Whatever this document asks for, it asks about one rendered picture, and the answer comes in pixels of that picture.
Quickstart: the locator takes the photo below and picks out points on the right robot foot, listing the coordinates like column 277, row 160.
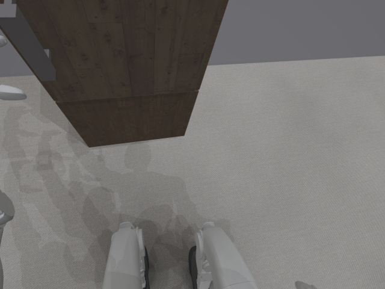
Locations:
column 193, row 266

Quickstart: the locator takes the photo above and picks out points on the cupboard door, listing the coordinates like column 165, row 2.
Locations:
column 118, row 48

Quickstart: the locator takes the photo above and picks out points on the robot left upper arm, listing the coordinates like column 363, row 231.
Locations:
column 6, row 214

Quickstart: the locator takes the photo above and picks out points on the robot left hand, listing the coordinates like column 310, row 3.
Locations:
column 8, row 92

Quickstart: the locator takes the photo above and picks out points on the handle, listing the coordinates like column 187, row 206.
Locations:
column 17, row 28

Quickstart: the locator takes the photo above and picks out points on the right robot shin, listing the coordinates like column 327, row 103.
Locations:
column 204, row 276

